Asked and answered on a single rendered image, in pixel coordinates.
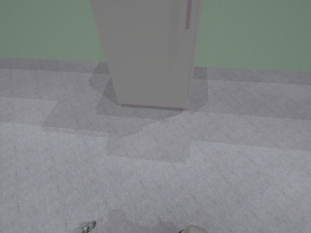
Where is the robot left hand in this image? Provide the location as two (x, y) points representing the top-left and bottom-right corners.
(71, 220), (96, 233)

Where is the fridge door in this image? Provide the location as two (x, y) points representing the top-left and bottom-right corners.
(89, 0), (199, 105)

